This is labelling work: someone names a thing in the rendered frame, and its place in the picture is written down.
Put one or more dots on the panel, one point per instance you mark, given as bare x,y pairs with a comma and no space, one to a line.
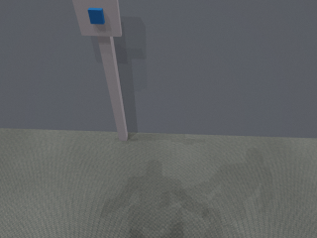
105,33

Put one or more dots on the button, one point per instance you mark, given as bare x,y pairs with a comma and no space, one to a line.
96,16

